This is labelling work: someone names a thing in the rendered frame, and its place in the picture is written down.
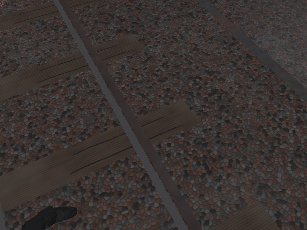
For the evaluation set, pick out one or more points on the left robot hand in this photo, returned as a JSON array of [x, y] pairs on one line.
[[49, 216]]

